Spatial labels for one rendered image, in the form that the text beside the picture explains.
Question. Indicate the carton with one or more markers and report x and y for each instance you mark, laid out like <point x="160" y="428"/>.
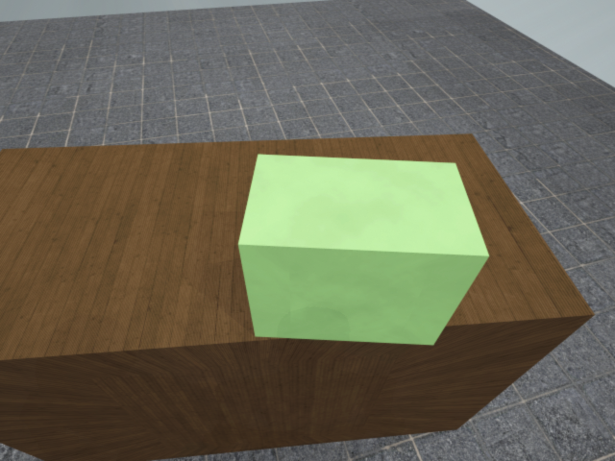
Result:
<point x="354" y="249"/>

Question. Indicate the pedestal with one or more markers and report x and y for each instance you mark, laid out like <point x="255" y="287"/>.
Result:
<point x="126" y="332"/>

